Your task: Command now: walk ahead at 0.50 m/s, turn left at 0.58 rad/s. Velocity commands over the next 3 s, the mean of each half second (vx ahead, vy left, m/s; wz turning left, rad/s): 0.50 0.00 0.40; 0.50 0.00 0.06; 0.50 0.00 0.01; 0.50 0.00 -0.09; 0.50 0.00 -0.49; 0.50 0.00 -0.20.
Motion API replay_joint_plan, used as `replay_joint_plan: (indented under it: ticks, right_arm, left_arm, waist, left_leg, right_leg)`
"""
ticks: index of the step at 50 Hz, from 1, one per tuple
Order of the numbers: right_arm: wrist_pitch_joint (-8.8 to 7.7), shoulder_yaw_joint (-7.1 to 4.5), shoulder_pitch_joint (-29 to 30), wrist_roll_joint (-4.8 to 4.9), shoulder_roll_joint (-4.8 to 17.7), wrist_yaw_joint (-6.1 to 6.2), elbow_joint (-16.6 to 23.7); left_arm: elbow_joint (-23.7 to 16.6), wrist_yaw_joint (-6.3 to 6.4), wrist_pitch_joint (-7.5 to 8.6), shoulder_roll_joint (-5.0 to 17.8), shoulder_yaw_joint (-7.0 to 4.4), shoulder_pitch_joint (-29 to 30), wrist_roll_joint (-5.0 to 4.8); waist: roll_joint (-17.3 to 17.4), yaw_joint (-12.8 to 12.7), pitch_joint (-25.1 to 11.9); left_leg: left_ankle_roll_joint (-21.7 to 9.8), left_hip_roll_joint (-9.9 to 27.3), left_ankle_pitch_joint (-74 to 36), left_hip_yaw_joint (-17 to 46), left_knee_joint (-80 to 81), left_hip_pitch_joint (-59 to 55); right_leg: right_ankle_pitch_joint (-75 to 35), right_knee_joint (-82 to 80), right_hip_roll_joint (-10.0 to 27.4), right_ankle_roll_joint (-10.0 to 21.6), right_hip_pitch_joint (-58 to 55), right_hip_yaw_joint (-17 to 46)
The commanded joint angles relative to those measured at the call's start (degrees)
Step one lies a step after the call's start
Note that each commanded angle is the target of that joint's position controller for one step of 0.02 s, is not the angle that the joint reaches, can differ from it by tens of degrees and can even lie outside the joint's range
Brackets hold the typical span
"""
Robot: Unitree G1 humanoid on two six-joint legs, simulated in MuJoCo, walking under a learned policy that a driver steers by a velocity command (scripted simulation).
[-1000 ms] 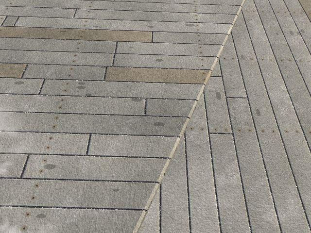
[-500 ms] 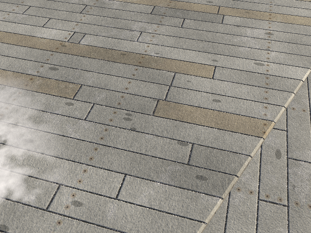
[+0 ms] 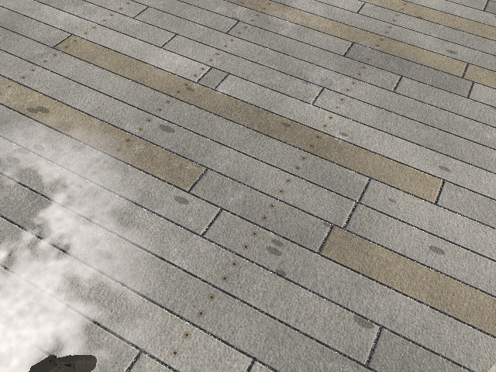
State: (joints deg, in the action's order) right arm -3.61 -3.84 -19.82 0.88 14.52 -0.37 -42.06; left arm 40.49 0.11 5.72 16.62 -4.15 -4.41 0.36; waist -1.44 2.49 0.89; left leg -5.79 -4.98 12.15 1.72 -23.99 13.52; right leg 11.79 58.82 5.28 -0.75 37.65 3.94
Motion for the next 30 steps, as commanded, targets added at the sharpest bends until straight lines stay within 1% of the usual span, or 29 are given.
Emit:
replay_joint_plan:
  ticks: [1,2,3,4,5,7,8,10,11,12,13,14,15,16,17,18,19,20,21,22,23,25,26,28,30]
  right_arm:
    - [-0.38,-2.22,0.3,0.35,8.6,1.23,3.9]
    - [-0.06,-2.19,0.9,0.36,8.5,1.41,4.3]
    - [0.12,-2.47,0.0,0.20,9.2,1.52,4.1]
    - [0.08,-2.71,-0.9,0.30,9.9,1.57,3.9]
    - [0.02,-2.94,-1.7,0.48,10.6,1.55,3.7]
    - [0.23,-3.13,-3.1,1.06,10.6,1.60,3.3]
    - [0.48,-3.15,-3.4,1.20,10.5,1.75,3.1]
    - [0.89,-3.23,-3.0,0.74,10.4,2.00,2.9]
    - [1.15,-3.27,-2.6,0.57,10.2,1.93,2.8]
    - [1.24,-2.83,-2.2,0.43,9.1,1.73,3.0]
    - [1.13,-1.82,-2.0,-0.20,6.7,1.32,3.7]
    - [0.76,-0.59,-7.9,-0.21,3.1,1.41,4.7]
    - [0.19,-0.08,-12.9,1.37,3.8,1.45,3.9]
    - [0.07,-1.03,-8.2,1.80,8.7,1.38,3.6]
    - [0.01,-1.09,-1.4,1.20,9.8,1.22,4.7]
    - [-0.25,-0.99,2.7,0.41,9.2,1.08,5.9]
    - [-0.26,-1.13,4.6,-0.40,8.4,0.95,6.3]
    - [-0.22,-0.97,3.5,0.02,7.5,0.60,6.4]
    - [-0.11,-0.71,2.8,0.11,6.6,0.46,6.1]
    - [-0.01,-0.48,3.0,-0.02,5.9,0.35,6.0]
    - [-0.02,-0.13,4.5,-0.23,5.1,0.37,6.5]
    - [-0.30,0.53,8.3,-0.68,4.1,0.23,7.6]
    - [-0.49,0.82,10.1,-0.65,3.7,0.07,7.9]
    - [-0.85,1.17,13.9,-0.41,3.1,-0.37,8.5]
    - [-1.09,1.21,17.5,-0.03,3.2,-0.80,9.1]
  left_arm:
    - [-3.5,-0.11,0.02,2.4,-0.36,2.8,0.18]
    - [-3.6,-0.39,0.10,1.0,0.19,4.6,-0.06]
    - [-4.1,-0.76,0.21,0.2,0.55,7.0,-0.11]
    - [-4.6,-1.14,0.43,0.4,0.56,8.6,-0.41]
    - [-5.0,-1.40,0.62,1.2,0.44,9.5,-0.78]
    - [-5.8,-1.80,1.21,3.0,0.05,10.9,-1.21]
    - [-6.0,-1.99,1.48,3.9,-0.28,10.8,-1.23]
    - [-5.4,-2.35,2.02,5.1,-0.77,8.5,-1.09]
    - [-4.8,-2.31,2.33,5.8,-1.19,5.8,-0.92]
    - [-3.3,-2.05,2.61,7.0,-2.01,0.6,-0.41]
    - [-2.4,-1.88,2.86,9.0,-2.65,-6.5,0.52]
    - [-1.5,-1.60,2.62,13.6,-3.66,-13.9,1.57]
    - [1.1,-2.36,2.02,12.4,-3.57,-16.9,0.27]
    - [0.5,-2.24,1.62,7.4,-2.21,-14.2,-0.92]
    - [0.1,-1.91,0.99,5.0,-1.36,-11.8,-0.76]
    - [0.4,-1.81,0.63,4.5,-0.88,-9.8,-0.16]
    - [0.7,-1.81,0.65,3.1,-0.32,-8.6,0.26]
    - [1.0,-1.69,0.78,3.4,-0.23,-8.2,0.57]
    - [1.5,-1.67,1.03,3.3,-0.25,-8.6,0.15]
    - [2.2,-1.59,1.23,3.6,-0.28,-9.3,-0.31]
    - [2.8,-1.43,1.34,4.8,-0.52,-9.8,-0.49]
    - [3.4,-1.14,1.22,6.7,-0.94,-10.6,-0.85]
    - [3.7,-1.05,1.02,7.2,-1.01,-11.0,-0.96]
    - [4.4,-1.04,0.60,7.9,-1.00,-12.3,-1.26]
    - [5.5,-1.10,0.21,8.6,-0.96,-14.7,-1.59]
  waist:
    - [3.1,-1.3,-0.1]
    - [4.0,-0.7,0.4]
    - [5.5,0.4,0.5]
    - [6.4,1.1,0.2]
    - [6.8,1.4,0.4]
    - [7.0,1.9,0.5]
    - [7.4,1.6,0.4]
    - [9.0,0.7,-0.1]
    - [10.1,-0.6,-0.7]
    - [9.8,-3.2,-3.6]
    - [7.7,-6.3,-10.9]
    - [-5.0,-5.9,-20.4]
    - [-18.0,-4.8,-22.4]
    - [-9.5,-6.1,-14.2]
    - [-3.6,-6.8,-8.4]
    - [-1.1,-5.9,-4.1]
    - [-0.6,-4.7,-1.8]
    - [-3.6,-3.2,-1.7]
    - [-4.1,-2.8,-1.8]
    - [-4.2,-2.6,-1.6]
    - [-3.5,-2.6,-1.2]
    - [-2.3,-3.5,-0.3]
    - [-2.2,-4.2,-0.1]
    - [-2.3,-5.6,0.6]
    - [-2.2,-7.1,1.2]
  left_leg:
    - [-9.1,11.5,-9.0,13.4,12.9,-1.9]
    - [-8.0,9.8,-8.0,11.0,12.9,1.0]
    - [-7.3,9.3,-7.1,10.4,12.8,2.5]
    - [-7.1,10.1,-6.4,11.3,12.7,2.0]
    - [-7.1,10.9,-5.6,12.4,12.2,1.1]
    - [-6.6,12.6,-4.4,15.4,9.7,-2.8]
    - [-6.1,13.3,-4.2,17.2,8.1,-5.0]
    - [-5.2,15.0,-7.7,18.8,4.7,-8.7]
    - [-4.6,15.1,-12.7,18.9,2.1,-9.8]
    - [-3.3,12.6,-20.4,17.3,-3.9,-9.9]
    - [-1.6,9.7,-19.5,14.9,-15.6,-5.5]
    - [2.5,2.8,-3.0,9.2,-35.2,11.7]
    - [4.4,0.4,20.5,8.0,-48.1,25.3]
    - [4.6,3.7,17.4,9.8,-53.3,30.3]
    - [4.5,5.9,13.0,7.7,-53.2,30.3]
    - [4.3,7.3,10.0,6.5,-50.1,29.2]
    - [3.9,9.0,7.5,6.1,-46.3,27.5]
    - [4.0,9.8,6.3,5.6,-44.1,25.4]
    - [4.3,10.4,6.1,4.8,-42.0,24.4]
    - [4.6,10.7,6.0,4.0,-39.9,24.4]
    - [4.9,11.1,5.2,3.2,-37.1,25.2]
    - [5.5,11.8,-0.1,2.1,-29.4,26.3]
    - [5.6,11.7,-3.5,1.5,-25.4,25.6]
    - [5.6,10.7,-9.6,0.0,-18.0,23.1]
    - [5.7,9.4,-13.4,-1.2,-12.8,20.7]
  right_leg:
    - [-8.7,-11.2,-1.7,-2.0,2.4,-1.5]
    - [-11.7,-17.5,-3.1,-2.2,-1.7,-2.4]
    - [-14.8,-21.1,-4.3,-2.5,-4.6,-3.2]
    - [-16.4,-23.0,-4.8,-2.6,-6.1,-3.0]
    - [-17.1,-24.8,-5.1,-2.6,-6.8,-2.4]
    - [-16.7,-28.9,-5.1,-2.2,-7.0,-0.6]
    - [-15.7,-30.6,-4.9,-1.8,-7.5,0.3]
    - [-12.2,-31.8,-4.5,-0.3,-9.2,0.0]
    - [-10.2,-32.9,-4.8,0.9,-12.2,-1.0]
    - [-10.1,-35.2,-5.6,2.6,-19.5,-2.6]
    - [-10.1,-32.8,-0.4,6.0,-32.8,1.5]
    - [-6.5,-32.5,11.8,13.5,-53.9,21.4]
    - [6.8,-40.5,18.2,19.2,-59.9,42.0]
    - [14.7,-42.4,16.6,17.1,-53.9,38.0]
    - [12.6,-42.6,13.9,14.8,-46.4,28.5]
    - [6.6,-44.2,11.5,14.0,-39.2,22.7]
    - [1.3,-45.7,8.5,12.8,-35.0,17.8]
    - [-2.3,-46.6,8.2,13.3,-32.7,15.9]
    - [-5.4,-47.6,7.6,13.9,-31.6,14.3]
    - [-8.4,-48.2,7.5,14.3,-31.0,12.5]
    - [-10.5,-49.1,7.6,14.7,-30.7,11.0]
    - [-13.7,-50.4,7.5,14.9,-30.7,8.1]
    - [-14.2,-50.8,6.8,14.3,-30.6,6.4]
    - [-14.7,-51.2,5.4,13.0,-30.3,3.2]
    - [-14.7,-51.0,5.4,12.4,-30.9,1.8]
